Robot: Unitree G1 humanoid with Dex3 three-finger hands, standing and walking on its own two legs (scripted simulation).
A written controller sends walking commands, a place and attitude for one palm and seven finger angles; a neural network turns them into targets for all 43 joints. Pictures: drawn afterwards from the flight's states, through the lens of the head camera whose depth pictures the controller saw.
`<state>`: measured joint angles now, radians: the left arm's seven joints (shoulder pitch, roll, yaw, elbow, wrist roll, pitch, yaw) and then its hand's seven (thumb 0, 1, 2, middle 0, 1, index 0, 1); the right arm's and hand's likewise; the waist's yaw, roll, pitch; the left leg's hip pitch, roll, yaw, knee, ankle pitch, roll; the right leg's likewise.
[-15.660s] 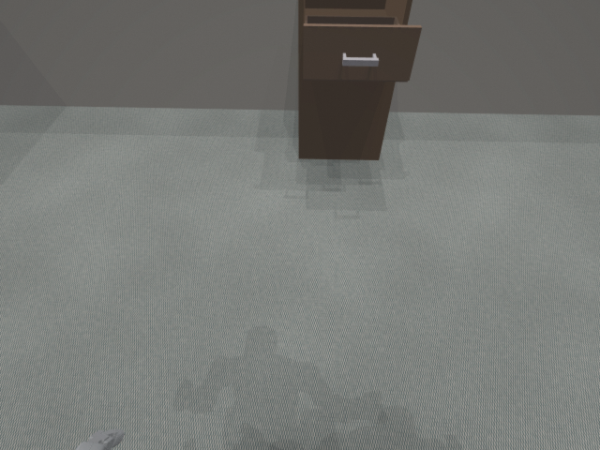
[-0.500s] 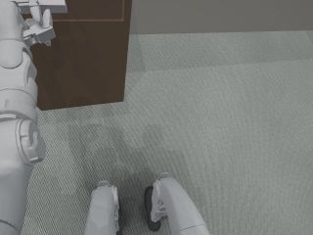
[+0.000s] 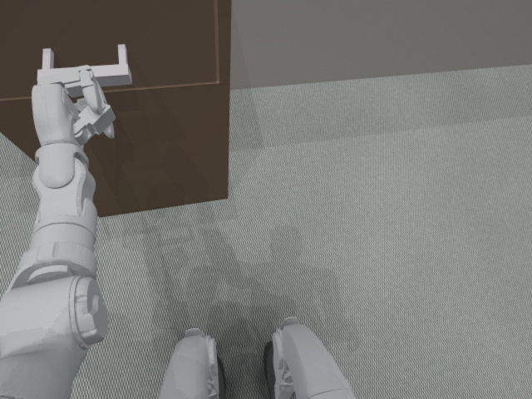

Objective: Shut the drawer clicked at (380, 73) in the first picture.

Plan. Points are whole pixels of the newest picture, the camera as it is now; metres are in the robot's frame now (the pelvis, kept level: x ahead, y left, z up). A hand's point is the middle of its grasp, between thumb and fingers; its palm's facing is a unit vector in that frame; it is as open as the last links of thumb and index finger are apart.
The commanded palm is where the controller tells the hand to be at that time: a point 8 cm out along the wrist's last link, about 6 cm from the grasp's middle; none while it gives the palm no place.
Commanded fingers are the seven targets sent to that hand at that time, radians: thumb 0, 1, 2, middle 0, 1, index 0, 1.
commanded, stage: draw the hand back to the body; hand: left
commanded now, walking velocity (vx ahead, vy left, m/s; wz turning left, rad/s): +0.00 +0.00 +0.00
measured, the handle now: (86, 65) +0.60 +0.22 +0.03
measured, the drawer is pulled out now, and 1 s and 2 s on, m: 0.00 0.00 0.00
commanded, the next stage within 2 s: step back with the hand held close in 1.26 s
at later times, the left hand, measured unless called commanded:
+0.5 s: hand (12, 194) +0.35 +0.21 +0.14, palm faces +0.16 -0.97 -0.21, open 3.3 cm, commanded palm +0.31 +0.26 +0.17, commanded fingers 0.00 0.90 0.90 -1.40 -1.60 -1.40 -1.60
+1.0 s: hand out of the picture +0.24 +0.24 +0.25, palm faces +0.38 -0.85 -0.37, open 3.3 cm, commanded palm +0.18 +0.28 +0.28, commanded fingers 0.00 0.90 0.90 -1.40 -1.60 -1.40 -1.60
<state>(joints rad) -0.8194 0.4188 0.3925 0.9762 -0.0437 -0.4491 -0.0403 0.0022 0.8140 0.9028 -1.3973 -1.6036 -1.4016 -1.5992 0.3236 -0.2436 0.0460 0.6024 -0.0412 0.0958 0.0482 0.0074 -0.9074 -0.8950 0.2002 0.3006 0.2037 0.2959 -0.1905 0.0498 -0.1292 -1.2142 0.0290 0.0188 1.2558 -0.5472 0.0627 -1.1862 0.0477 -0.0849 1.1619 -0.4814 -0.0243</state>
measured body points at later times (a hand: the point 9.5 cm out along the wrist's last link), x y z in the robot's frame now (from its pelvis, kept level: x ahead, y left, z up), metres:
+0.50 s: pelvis +0.04 +0.00 +0.08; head +0.09 +0.00 +0.53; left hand +0.34 +0.26 +0.16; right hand +0.22 -0.23 -0.01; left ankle +0.01 +0.08 -0.63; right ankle +0.03 -0.11 -0.63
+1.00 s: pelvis +0.05 -0.01 +0.12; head +0.03 -0.03 +0.56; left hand +0.21 +0.28 +0.27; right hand +0.25 -0.21 +0.03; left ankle +0.01 +0.08 -0.63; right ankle +0.03 -0.11 -0.63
